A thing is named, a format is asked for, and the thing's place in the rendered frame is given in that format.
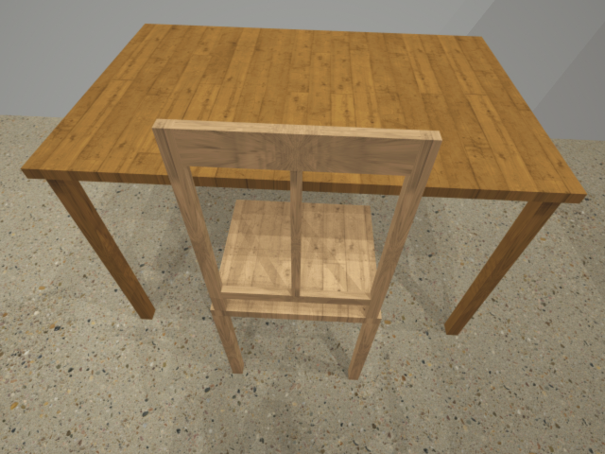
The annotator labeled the table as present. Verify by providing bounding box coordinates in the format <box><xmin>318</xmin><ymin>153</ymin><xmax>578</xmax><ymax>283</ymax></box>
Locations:
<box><xmin>21</xmin><ymin>24</ymin><xmax>587</xmax><ymax>335</ymax></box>

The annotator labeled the chair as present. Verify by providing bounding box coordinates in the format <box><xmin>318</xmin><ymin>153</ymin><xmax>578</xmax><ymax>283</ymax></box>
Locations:
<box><xmin>152</xmin><ymin>119</ymin><xmax>442</xmax><ymax>380</ymax></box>

